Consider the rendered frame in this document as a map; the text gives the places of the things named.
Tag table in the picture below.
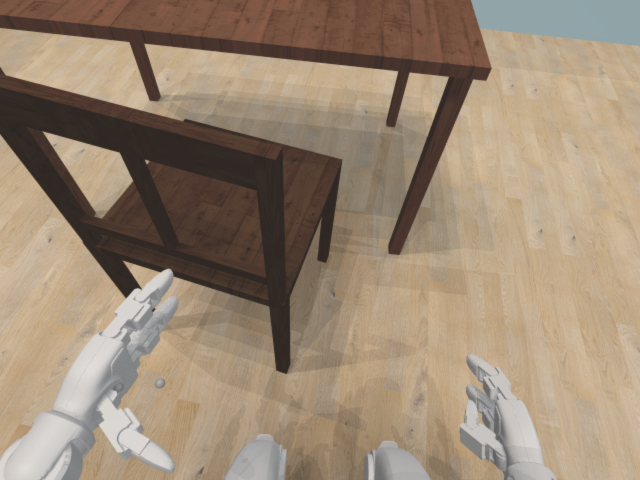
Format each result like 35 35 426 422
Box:
0 0 492 255

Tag right robot thigh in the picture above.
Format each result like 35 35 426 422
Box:
364 447 431 480

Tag chair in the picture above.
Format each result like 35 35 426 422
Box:
0 74 342 374

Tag robot right hand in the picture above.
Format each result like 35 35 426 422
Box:
460 354 544 475

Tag robot left hand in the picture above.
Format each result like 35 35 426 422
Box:
52 269 179 473

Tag robot right shin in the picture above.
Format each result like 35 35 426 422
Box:
378 441 398 449

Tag left robot forearm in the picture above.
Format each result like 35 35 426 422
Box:
0 411 96 480

